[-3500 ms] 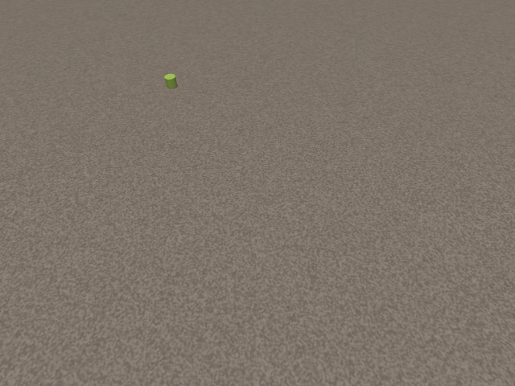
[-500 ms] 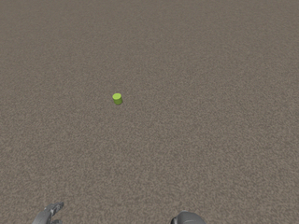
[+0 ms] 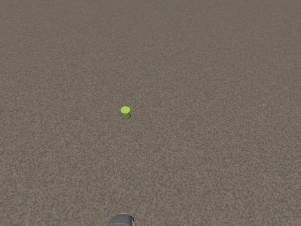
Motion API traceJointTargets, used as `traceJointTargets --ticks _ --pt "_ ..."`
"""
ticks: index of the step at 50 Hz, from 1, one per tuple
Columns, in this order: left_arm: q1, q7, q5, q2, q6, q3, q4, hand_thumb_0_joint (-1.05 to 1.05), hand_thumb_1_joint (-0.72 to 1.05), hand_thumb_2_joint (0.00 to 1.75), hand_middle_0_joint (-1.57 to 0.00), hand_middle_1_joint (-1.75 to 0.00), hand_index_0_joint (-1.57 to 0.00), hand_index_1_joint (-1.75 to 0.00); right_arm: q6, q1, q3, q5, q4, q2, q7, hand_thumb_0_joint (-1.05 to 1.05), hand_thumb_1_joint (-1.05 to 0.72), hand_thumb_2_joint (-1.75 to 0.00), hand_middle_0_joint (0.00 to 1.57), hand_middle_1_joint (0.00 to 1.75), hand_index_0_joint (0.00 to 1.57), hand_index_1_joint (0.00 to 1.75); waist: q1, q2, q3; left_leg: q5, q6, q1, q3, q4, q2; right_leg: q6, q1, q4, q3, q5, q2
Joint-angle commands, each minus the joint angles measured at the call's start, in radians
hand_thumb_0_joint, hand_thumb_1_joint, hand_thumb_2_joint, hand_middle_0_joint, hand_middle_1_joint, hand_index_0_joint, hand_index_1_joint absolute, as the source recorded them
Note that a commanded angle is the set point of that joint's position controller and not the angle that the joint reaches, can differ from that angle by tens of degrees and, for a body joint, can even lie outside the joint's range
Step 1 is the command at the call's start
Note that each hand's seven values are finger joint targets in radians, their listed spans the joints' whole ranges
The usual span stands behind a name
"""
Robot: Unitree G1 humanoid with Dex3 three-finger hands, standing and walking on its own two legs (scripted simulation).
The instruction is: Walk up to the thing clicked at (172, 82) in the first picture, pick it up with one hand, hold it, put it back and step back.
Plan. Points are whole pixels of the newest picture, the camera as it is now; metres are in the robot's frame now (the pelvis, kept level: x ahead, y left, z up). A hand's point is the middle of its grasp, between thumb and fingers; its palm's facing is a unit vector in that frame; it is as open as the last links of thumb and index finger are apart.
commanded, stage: walk up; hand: left
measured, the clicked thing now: (125, 112) +1.01 +0.23 -0.72
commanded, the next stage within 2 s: none
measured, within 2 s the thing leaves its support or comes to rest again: neither
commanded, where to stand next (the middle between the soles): +0.60 -0.04 m, yaw -1 degrees
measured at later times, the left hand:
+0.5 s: hand (79, 173) +0.28 +0.25 -0.12, palm faces -0.10 -0.92 -0.38, open 7.4 cm
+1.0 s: hand (89, 151) +0.37 +0.24 -0.15, palm faces -0.01 -0.94 -0.34, open 7.4 cm
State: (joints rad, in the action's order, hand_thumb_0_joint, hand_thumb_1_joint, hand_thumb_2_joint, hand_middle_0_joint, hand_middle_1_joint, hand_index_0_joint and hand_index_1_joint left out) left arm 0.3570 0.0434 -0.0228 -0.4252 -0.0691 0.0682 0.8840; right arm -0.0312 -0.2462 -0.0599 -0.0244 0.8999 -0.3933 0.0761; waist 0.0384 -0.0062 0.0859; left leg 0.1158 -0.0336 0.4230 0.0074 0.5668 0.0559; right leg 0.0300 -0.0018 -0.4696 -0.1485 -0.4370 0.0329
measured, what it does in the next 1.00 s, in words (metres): walks ahead: right foot, then left foot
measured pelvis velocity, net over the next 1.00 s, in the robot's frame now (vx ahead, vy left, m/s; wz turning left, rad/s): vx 0.35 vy -0.03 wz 0.02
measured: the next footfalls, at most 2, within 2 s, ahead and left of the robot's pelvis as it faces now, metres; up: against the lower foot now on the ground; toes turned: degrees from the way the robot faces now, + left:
right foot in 0.50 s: +0.33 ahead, -0.16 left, +0.00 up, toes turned -5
left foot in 0.98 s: +0.48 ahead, +0.09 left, +0.00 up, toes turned +4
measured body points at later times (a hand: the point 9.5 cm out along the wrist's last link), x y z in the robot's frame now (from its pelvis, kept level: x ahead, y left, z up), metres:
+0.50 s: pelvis +0.19 -0.02 +0.00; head +0.20 -0.04 +0.45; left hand +0.28 +0.30 -0.10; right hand +0.20 -0.35 -0.11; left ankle +0.12 +0.12 -0.72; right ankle +0.29 -0.16 -0.72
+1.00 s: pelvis +0.35 -0.03 +0.00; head +0.36 -0.01 +0.45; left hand +0.37 +0.29 -0.12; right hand +0.43 -0.35 -0.10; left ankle +0.44 +0.08 -0.73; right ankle +0.29 -0.16 -0.72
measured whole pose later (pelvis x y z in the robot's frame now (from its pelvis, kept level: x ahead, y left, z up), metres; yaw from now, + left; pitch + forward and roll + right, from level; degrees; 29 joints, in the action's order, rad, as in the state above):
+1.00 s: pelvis +0.35 -0.03 +0.00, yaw +1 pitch -3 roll -1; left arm 0.36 0.05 -0.02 -0.43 -0.06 0.05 0.85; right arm -0.05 -0.26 -0.07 -0.03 0.89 -0.39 0.07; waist 0.04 0.02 0.08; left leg 0.16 -0.02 0.38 0.04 0.59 0.04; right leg 0.00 0.13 -0.60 -0.10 -0.42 -0.04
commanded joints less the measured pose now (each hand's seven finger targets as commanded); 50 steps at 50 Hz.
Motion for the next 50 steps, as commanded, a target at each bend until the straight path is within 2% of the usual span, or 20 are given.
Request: traceJointTargets --ticks 1,2,3,4,5,7,14,20,23,25,26,27,28,29,31,34,44,47,49,50 --pt "0.013 -0.024 0.025 -0.155 -0.017 0.031 -0.112 0.0 0.9 0.9 -0.2 -0.3 -0.2 -0.3 -0.062 -0.245 -0.097 -0.03 -0.041 -0.292 -0.036 0.0 -0.9 -0.9 0.2 0.3 0.2 0.3 -0.144 -0.209 -0.212 0.169 -0.121 -0.536 -0.144 -0.13 0.076 0.055 0.33 -0.475 0.053 0.462 -0.132" --pt "0.067 -0.022 0.041 -0.121 -0.011 0.034 -0.11 0.0 0.9 0.9 -0.2 -0.3 -0.2 -0.3 -0.064 -0.257 -0.115 -0.023 -0.066 -0.365 -0.046 0.0 -0.9 -0.9 0.2 0.3 0.2 0.3 -0.134 -0.344 -0.249 0.194 -0.231 -0.712 -0.637 -0.21 0.318 0.0 0.631 -0.686 0.059 -0.052 0.049" --pt "0.034 -0.035 0.029 -0.219 0.0 0.046 -0.09 0.0 0.9 0.9 -0.2 -0.3 -0.2 -0.3 -0.062 -0.234 -0.118 0.016 -0.074 -0.356 -0.049 0.0 -0.9 -0.9 0.2 0.3 0.2 0.3 -0.131 -0.219 -0.253 0.239 -0.296 -0.696 -0.739 -0.25 0.379 0.027 0.665 -0.75 0.187 -0.126 -0.033" --pt "-0.023 -0.034 0.021 -0.241 -0.004 0.038 -0.089 0.0 0.9 0.9 -0.2 -0.3 -0.2 -0.3 -0.057 -0.211 -0.111 0.026 -0.083 -0.322 -0.055 0.0 -0.9 -0.9 0.2 0.3 0.2 0.3 -0.137 -0.132 -0.203 0.135 -0.294 -0.623 -0.645 -0.255 0.363 0.024 0.678 -0.786 0.211 -0.099 -0.053" --pt "-0.029 -0.027 0.024 -0.22 -0.006 0.031 -0.083 0.0 0.9 0.9 -0.2 -0.3 -0.2 -0.3 -0.057 -0.159 -0.087 0.033 -0.095 -0.289 -0.062 0.0 -0.9 -0.9 0.2 0.3 0.2 0.3 -0.105 -0.045 -0.152 -0.033 -0.218 -0.488 -0.44 -0.244 0.3 0.017 0.598 -0.745 0.282 -0.023 -0.073" --pt "0.024 -0.013 0.035 -0.183 0.005 0.025 -0.061 0.0 0.9 0.9 -0.2 -0.3 -0.2 -0.3 -0.068 -0.097 -0.062 0.041 -0.103 -0.249 -0.07 0.0 -0.9 -0.9 0.2 0.3 0.2 0.3 -0.055 -0.069 -0.07 -0.155 -0.131 -0.335 -0.235 -0.268 0.217 0.011 0.514 -0.648 0.271 0.078 -0.093" --pt "-0.049 0.018 0.014 -0.16 0.02 0.03 -0.077 0.0 0.9 0.9 -0.2 -0.3 -0.2 -0.3 -0.088 -0.072 -0.067 0.024 -0.13 -0.269 -0.059 0.0 -0.9 -0.9 0.2 0.3 0.2 0.3 -0.055 -0.138 0.018 -0.002 -0.198 -0.242 -0.124 -0.352 0.198 -0.046 0.541 -0.404 0.172 0.202 -0.144" --pt "-0.159 0.036 0.012 -0.156 0.006 0.043 -0.082 0.0 0.9 0.9 -0.2 -0.3 -0.2 -0.3 -0.077 -0.06 -0.072 0.021 -0.133 -0.279 -0.046 0.0 -0.9 -0.9 0.2 0.3 0.2 0.3 -0.068 -0.143 0.038 0.175 -0.159 -0.198 -0.097 -0.347 0.166 -0.026 0.425 -0.147 0.138 0.334 -0.139" --pt "-0.115 0.031 0.012 -0.158 -0.006 0.048 -0.053 0.0 0.9 0.9 -0.2 -0.3 -0.2 -0.3 -0.069 -0.044 -0.071 0.022 -0.144 -0.276 -0.049 0.0 -0.9 -0.9 0.2 0.3 0.2 0.3 -0.029 -0.107 -0.008 0.123 -0.148 -0.182 -0.102 -0.245 0.191 -0.011 0.29 -0.092 0.121 0.296 -0.115" --pt "0.023 0.013 0.005 -0.205 -0.026 0.067 -0.012 0.0 0.9 0.9 -0.2 -0.3 -0.2 -0.3 -0.065 -0.061 -0.052 0.017 -0.148 -0.226 -0.053 0.0 -0.9 -0.9 0.2 0.3 0.2 0.3 0.037 0.034 -0.12 -0.026 -0.102 -0.163 -0.028 0.059 0.114 0.013 0.055 -0.015 0.135 0.246 -0.094" --pt "0.116 -0.001 -0.002 -0.255 -0.038 0.086 0.002 0.0 0.9 0.9 -0.2 -0.3 -0.2 -0.3 -0.066 -0.126 -0.032 0.02 -0.147 -0.167 -0.051 0.0 -0.9 -0.9 0.2 0.3 0.2 0.3 0.066 0.202 -0.204 0.025 -0.071 -0.089 0.042 0.328 0.031 0.038 -0.072 0.075 0.258 0.12 -0.181" --pt "0.112 -0.012 0.0 -0.323 -0.044 0.098 -0.02 0.0 0.9 0.9 -0.2 -0.3 -0.2 -0.3 -0.061 -0.18 -0.01 0.022 -0.153 -0.113 -0.048 0.0 -0.9 -0.9 0.2 0.3 0.2 0.3 0.041 0.354 -0.189 0.405 -0.018 0.129 0.028 0.504 -0.093 0.088 -0.155 0.158 0.638 0.053 -0.395" --pt "0.09 -0.013 0.014 -0.34 -0.035 0.094 -0.018 0.0 0.9 0.9 -0.2 -0.3 -0.2 -0.3 -0.05 -0.139 -0.039 0.021 -0.13 -0.228 -0.061 0.0 -0.9 -0.9 0.2 0.3 0.2 0.3 0.058 0.263 -0.146 0.416 -0.014 0.211 -0.019 0.583 -0.082 0.187 -0.13 0.21 0.792 0.058 -0.464" --pt "0.056 -0.015 0.025 -0.321 -0.029 0.09 -0.037 0.0 0.9 0.9 -0.2 -0.3 -0.2 -0.3 -0.049 -0.111 -0.046 0.018 -0.115 -0.262 -0.067 0.0 -0.9 -0.9 0.2 0.3 0.2 0.3 0.045 0.215 -0.108 0.389 -0.013 0.222 -0.06 0.616 -0.039 0.229 -0.065 0.203 0.764 0.129 -0.468" --pt "0.0 -0.025 0.036 -0.251 -0.029 0.068 -0.052 0.0 0.9 0.9 -0.2 -0.3 -0.2 -0.3 -0.045 -0.118 -0.046 0.04 -0.082 -0.237 -0.062 0.0 -0.9 -0.9 0.2 0.3 0.2 0.3 0.005 0.152 -0.054 0.286 -0.007 0.161 -0.132 0.581 -0.014 0.145 0.042 0.183 0.484 0.353 -0.352" --pt "-0.043 -0.024 0.03 -0.217 -0.035 0.051 -0.072 0.0 0.9 0.9 -0.2 -0.3 -0.2 -0.3 -0.03 -0.154 -0.039 0.03 -0.06 -0.201 -0.045 0.0 -0.9 -0.9 0.2 0.3 0.2 0.3 -0.029 0.167 -0.053 0.203 0.006 0.07 -0.078 0.5 -0.019 0.155 0.145 0.169 0.296 0.47 -0.271" --pt "-0.004 -0.012 0.011 -0.244 -0.026 0.056 -0.117 0.0 0.9 0.9 -0.2 -0.3 -0.2 -0.3 -0.035 0.025 -0.053 0.005 -0.106 -0.18 -0.015 0.0 -0.9 -0.9 0.2 0.3 0.2 0.3 0.019 0.141 0.017 0.05 0.031 -0.011 0.013 0.081 0.022 0.174 0.248 0.203 0.238 0.114 -0.284" --pt "-0.061 -0.011 0.013 -0.26 -0.021 0.056 -0.136 0.0 0.9 0.9 -0.2 -0.3 -0.2 -0.3 -0.05 -0.038 -0.062 0.003 -0.088 -0.196 -0.017 0.0 -0.9 -0.9 0.2 0.3 0.2 0.3 -0.042 0.094 -0.018 0.055 0.006 -0.18 0.024 0.0 0.02 0.169 0.319 0.122 0.257 0.056 -0.315" --pt "-0.028 -0.013 0.009 -0.204 -0.016 0.03 -0.136 0.0 0.9 0.9 -0.2 -0.3 -0.2 -0.3 -0.062 -0.147 -0.08 -0.001 -0.048 -0.235 -0.03 0.0 -0.9 -0.9 0.2 0.3 0.2 0.3 -0.103 -0.05 -0.083 0.155 -0.022 -0.408 0.022 -0.052 -0.028 0.119 0.407 -0.139 0.169 0.199 -0.222" --pt "0.021 -0.012 0.016 -0.136 -0.015 0.01 -0.134 0.0 0.9 0.9 -0.2 -0.3 -0.2 -0.3 -0.069 -0.245 -0.101 -0.014 -0.038 -0.3 -0.043 0.0 -0.9 -0.9 0.2 0.3 0.2 0.3 -0.141 -0.262 -0.147 0.354 -0.071 -0.513 -0.201 -0.18 0.111 0.069 0.494 -0.451 0.093 0.215 -0.132"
